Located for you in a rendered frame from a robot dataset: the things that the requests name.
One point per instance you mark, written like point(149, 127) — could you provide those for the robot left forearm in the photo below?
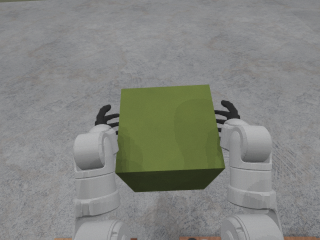
point(93, 163)

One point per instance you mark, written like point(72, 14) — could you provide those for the robot right hand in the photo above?
point(232, 114)

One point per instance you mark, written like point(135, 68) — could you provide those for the left robot upper arm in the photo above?
point(113, 229)

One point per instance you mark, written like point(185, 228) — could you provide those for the robot left hand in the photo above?
point(102, 119)

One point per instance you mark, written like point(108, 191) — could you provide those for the robot right forearm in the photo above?
point(250, 161)

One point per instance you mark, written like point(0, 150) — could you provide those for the carton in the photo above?
point(168, 139)

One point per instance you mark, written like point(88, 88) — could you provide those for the right robot upper arm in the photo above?
point(249, 227)

